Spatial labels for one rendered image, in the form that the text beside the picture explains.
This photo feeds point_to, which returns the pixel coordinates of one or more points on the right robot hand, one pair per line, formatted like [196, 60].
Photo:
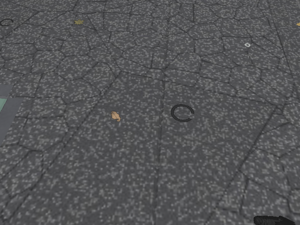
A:
[270, 220]

